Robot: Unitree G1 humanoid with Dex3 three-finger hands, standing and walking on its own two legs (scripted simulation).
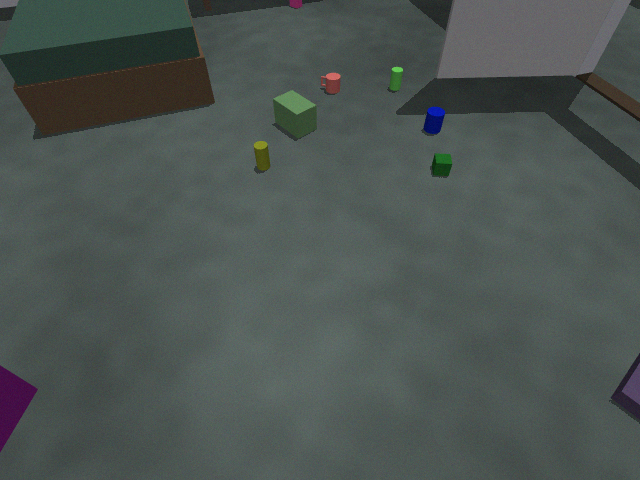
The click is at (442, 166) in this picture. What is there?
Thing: cube
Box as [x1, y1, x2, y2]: [432, 153, 451, 175]
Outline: 435,153 432,162 433,174 448,175 451,166 450,154
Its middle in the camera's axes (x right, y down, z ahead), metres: +0.58 -0.37 +1.88
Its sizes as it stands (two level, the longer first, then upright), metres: 0.073 0.073 0.073
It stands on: the floor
